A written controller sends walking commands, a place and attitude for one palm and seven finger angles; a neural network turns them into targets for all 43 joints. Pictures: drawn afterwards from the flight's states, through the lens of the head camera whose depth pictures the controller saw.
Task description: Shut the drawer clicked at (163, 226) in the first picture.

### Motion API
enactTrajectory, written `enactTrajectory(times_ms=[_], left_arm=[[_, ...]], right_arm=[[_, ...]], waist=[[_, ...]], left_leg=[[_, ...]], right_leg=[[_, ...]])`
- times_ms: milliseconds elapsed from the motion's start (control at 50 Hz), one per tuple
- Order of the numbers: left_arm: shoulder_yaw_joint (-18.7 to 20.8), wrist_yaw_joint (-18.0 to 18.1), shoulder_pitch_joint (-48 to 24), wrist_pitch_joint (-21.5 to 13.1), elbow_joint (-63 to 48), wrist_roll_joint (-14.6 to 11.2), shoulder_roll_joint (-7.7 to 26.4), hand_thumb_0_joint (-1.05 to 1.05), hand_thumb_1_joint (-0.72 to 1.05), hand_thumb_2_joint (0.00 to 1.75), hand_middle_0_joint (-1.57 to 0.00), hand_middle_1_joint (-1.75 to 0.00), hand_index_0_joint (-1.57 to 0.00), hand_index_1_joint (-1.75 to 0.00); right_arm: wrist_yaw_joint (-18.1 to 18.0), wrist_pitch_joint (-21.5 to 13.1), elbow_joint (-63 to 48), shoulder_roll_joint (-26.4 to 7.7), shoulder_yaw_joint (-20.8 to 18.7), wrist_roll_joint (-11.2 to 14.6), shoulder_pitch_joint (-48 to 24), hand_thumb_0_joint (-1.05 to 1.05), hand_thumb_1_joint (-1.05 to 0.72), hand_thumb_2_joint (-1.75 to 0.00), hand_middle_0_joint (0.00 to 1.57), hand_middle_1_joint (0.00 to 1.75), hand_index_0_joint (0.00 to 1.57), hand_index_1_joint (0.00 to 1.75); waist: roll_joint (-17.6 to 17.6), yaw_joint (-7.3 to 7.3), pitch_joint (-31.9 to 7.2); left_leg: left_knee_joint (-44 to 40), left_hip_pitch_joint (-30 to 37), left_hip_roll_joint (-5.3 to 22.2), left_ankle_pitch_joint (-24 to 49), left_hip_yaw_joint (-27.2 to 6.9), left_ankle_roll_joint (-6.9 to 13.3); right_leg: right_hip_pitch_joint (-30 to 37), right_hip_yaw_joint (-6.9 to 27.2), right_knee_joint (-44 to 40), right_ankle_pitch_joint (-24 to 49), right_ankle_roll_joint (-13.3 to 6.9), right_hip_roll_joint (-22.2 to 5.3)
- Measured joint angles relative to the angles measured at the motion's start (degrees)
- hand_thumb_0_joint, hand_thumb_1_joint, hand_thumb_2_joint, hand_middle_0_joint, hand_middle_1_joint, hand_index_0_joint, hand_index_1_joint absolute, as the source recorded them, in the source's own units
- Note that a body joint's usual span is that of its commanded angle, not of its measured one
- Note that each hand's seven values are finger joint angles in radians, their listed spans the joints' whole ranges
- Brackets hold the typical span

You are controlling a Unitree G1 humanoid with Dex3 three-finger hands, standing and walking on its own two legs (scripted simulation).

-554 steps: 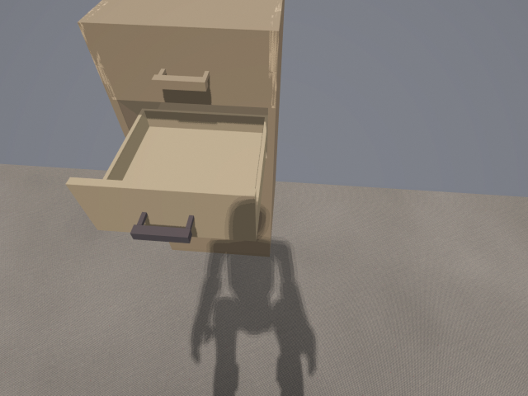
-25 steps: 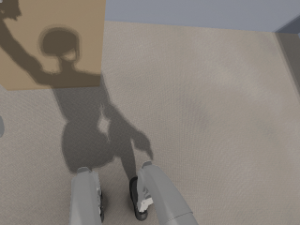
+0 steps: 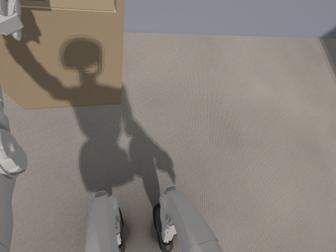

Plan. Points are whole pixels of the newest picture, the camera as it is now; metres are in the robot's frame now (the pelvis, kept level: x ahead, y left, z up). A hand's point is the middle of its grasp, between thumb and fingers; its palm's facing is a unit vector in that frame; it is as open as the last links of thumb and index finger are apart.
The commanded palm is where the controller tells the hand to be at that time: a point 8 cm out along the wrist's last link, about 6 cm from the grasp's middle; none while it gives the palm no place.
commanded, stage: pull the fist back off the drawer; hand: left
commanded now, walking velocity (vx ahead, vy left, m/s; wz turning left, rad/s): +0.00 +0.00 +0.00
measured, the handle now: out of the picture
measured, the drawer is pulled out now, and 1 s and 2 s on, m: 0.00 0.00 0.00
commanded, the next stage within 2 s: draw the hand back to the body in 0.06 s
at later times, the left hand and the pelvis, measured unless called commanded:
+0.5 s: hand out of the picture +0.47 +0.24 +0.13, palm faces +0.10 -0.99 -0.04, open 3.3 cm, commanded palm +0.43 +0.27 +0.14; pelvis +0.06 -0.01 +0.08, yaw +4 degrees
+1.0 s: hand out of the picture +0.33 +0.25 +0.23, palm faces +0.37 -0.88 -0.29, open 3.3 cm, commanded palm +0.27 +0.28 +0.26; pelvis +0.07 -0.01 +0.15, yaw +6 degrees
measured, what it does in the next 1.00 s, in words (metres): rises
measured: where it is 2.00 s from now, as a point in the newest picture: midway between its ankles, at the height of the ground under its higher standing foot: (141, 237)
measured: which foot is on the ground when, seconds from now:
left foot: down 0.00-1.00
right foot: down 0.00-1.00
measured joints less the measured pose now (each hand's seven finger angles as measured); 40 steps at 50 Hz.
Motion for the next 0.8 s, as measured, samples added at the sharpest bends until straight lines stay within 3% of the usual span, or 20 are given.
enactTrajectory(times_ms=[200,280,400,460,560,680,800], left_arm=[[1.6,-0.4,5.3,-3.4,-1.0,-1.0,-3.0,0.01,0.75,0.84,-1.40,-1.60,-1.40,-1.60],[2.8,-0.2,13.9,-3.1,-12.1,-3.6,-6.4,0.02,0.79,0.86,-1.40,-1.60,-1.40,-1.60],[-1.9,-0.2,30.2,1.3,-27.0,-9.0,-13.6,0.02,0.86,0.88,-1.40,-1.60,-1.40,-1.60],[-4.5,1.1,36.0,1.4,-30.4,-10.6,-16.5,0.02,0.88,0.89,-1.40,-1.60,-1.40,-1.60],[-8.4,1.5,41.5,-0.8,-31.8,-12.2,-18.9,0.02,0.89,0.89,-1.40,-1.60,-1.40,-1.60],[-10.2,-0.6,50.3,-0.5,-38.2,-14.5,-20.5,0.02,0.90,0.90,-1.40,-1.60,-1.40,-1.60],[-14.9,12.8,62.3,7.1,-51.9,-7.2,-21.9,0.02,0.90,0.90,-1.40,-1.60,-1.40,-1.60]], right_arm=[[0.4,1.1,-0.3,-0.8,-1.5,0.5,-1.5,0.00,-0.90,-0.90,0.20,0.29,0.20,0.30],[1.1,2.5,-1.2,-0.4,-3.0,1.6,-1.9,0.00,-0.90,-0.90,0.20,0.29,0.20,0.30],[1.0,2.6,-1.9,0.1,-3.9,4.2,-1.9,0.01,-0.90,-0.90,0.20,0.29,0.20,0.30],[0.4,1.5,-2.2,-0.1,-4.1,4.7,-2.3,0.01,-0.90,-0.90,0.20,0.29,0.20,0.30],[-0.4,0.6,-2.9,-1.2,-4.8,5.2,-4.6,0.01,-0.90,-0.90,0.20,0.29,0.20,0.30],[-1.2,0.4,-5.7,-2.1,-5.5,5.9,-7.4,0.01,-0.90,-0.90,0.20,0.29,0.20,0.30],[-3.9,2.7,-7.0,-0.6,-5.4,6.0,-9.6,0.01,-0.90,-0.90,0.20,0.29,0.20,0.30]], waist=[[0.4,1.53,-0.6],[0.4,3.04,-0.6],[0.0,7.26,-1.0],[-0.3,8.82,-1.6],[-0.8,10.41,-2.2],[-0.7,11.56,-1.8],[-0.7,13.97,-0.1]], left_leg=[[-1.5,3.7,0.1,-1.4,0.9,-0.3],[-3.9,7.2,0.2,-1.5,1.8,-0.5],[-13.5,19.3,-0.5,0.4,2.8,-0.8],[-17.9,25.6,-1.0,1.4,2.5,-1.0],[-22.4,34.1,-1.9,2.1,2.1,-1.3],[-26.3,41.9,-2.3,2.8,2.6,-1.3],[-34.6,52.7,-3.1,5.6,4.2,-1.2]], right_leg=[[3.2,1.0,-1.1,-1.4,-0.2,0.1],[6.1,1.9,-3.1,-1.3,-0.1,0.1],[17.8,3.1,-12.4,0.7,-0.2,-0.2],[24.3,2.9,-17.0,1.7,-0.3,-0.6],[33.1,2.5,-21.6,2.2,-0.5,-1.2],[40.6,3.1,-25.1,2.8,-0.5,-1.6],[50.3,4.7,-32.0,5.3,-0.3,-2.4]])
